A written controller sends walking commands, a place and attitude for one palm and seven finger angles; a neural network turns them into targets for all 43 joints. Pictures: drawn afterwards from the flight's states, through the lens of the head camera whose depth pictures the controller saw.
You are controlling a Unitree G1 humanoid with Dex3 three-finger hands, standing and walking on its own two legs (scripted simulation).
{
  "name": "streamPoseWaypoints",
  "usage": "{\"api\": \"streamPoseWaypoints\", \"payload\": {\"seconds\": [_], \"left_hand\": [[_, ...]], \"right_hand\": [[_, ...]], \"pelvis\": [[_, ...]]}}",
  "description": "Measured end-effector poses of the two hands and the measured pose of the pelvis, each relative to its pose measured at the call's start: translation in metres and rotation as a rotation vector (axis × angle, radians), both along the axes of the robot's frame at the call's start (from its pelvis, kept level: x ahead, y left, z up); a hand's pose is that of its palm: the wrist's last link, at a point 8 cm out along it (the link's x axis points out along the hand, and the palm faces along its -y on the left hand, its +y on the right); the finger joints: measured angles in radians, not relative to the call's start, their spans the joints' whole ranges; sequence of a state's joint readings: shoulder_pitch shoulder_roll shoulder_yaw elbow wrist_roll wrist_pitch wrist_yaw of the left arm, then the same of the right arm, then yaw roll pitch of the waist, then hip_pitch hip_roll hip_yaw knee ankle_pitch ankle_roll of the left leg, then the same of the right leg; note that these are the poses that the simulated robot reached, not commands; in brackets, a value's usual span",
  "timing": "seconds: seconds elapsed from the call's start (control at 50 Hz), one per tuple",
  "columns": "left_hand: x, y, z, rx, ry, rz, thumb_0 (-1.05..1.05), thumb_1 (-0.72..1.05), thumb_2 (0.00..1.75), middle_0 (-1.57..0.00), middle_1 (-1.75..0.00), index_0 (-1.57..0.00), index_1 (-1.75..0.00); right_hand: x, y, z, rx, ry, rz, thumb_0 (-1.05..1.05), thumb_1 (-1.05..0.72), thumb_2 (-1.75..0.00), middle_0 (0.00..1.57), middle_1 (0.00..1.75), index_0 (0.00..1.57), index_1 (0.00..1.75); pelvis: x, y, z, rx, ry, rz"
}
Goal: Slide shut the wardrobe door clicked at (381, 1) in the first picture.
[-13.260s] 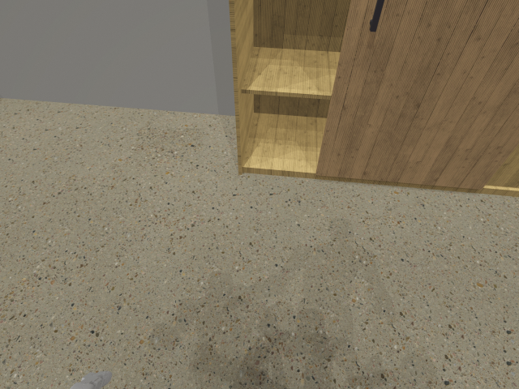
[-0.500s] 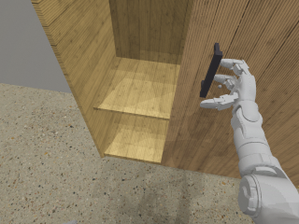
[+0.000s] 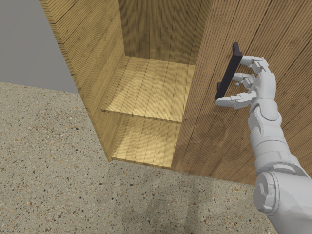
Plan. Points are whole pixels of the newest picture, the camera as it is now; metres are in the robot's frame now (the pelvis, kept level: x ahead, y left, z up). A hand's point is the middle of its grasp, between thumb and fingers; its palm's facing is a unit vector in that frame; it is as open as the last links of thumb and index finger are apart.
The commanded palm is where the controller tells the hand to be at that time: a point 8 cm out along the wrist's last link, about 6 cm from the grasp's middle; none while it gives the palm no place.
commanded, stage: slide the fingers in behind the handle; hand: right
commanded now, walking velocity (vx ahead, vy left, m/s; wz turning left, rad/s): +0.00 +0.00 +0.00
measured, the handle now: (226, 73) +0.52 -0.11 +0.13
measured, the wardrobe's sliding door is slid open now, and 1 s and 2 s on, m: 0.40 0.40 0.40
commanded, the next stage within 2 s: grip the handle and tug to test in 1.92 s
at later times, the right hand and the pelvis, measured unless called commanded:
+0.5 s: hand (234, 89) +0.47 -0.12 +0.13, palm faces +0.04 +1.00 +0.01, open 13.9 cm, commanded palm +0.44 -0.17 +0.14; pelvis +0.00 -0.01 +0.00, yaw +1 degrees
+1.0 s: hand (227, 87) +0.47 -0.10 +0.13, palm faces +0.04 +1.00 +0.02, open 14.0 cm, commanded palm +0.44 -0.15 +0.14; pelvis +0.00 -0.01 +0.00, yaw +1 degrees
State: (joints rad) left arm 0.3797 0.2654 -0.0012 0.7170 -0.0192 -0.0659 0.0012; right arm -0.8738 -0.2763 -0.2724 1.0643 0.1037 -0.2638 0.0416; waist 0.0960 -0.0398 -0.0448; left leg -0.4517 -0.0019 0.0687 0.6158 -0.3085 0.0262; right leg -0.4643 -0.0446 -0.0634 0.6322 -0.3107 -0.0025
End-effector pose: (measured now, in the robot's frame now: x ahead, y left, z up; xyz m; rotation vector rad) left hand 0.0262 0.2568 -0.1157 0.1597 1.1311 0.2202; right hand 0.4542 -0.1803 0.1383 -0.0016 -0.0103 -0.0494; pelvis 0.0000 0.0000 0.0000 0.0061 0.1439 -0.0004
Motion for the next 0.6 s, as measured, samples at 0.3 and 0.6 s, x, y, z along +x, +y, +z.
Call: {"api": "streamPoseWaypoints", "payload": {"seconds": [0.3,0.6], "left_hand": [[-0.013,-0.006,0.000,0.002,0.016,0.001,0.01,0.91,0.89,-0.20,-0.30,-0.20,-0.30],[0.007,-0.021,0.000,-0.021,-0.045,0.004,0.01,0.91,0.89,-0.20,-0.30,-0.20,-0.30]], "right_hand": [[0.003,-0.003,-0.001,0.001,-0.005,0.005,-0.01,0.50,-0.30,0.35,1.24,0.34,1.25],[-0.012,0.006,-0.008,0.009,-0.015,0.012,-0.01,0.50,-0.30,0.30,1.20,0.30,1.20]], "pelvis": [[-0.006,-0.006,-0.003,0.004,0.018,-0.001],[-0.001,-0.013,-0.001,0.004,-0.012,0.013]]}}
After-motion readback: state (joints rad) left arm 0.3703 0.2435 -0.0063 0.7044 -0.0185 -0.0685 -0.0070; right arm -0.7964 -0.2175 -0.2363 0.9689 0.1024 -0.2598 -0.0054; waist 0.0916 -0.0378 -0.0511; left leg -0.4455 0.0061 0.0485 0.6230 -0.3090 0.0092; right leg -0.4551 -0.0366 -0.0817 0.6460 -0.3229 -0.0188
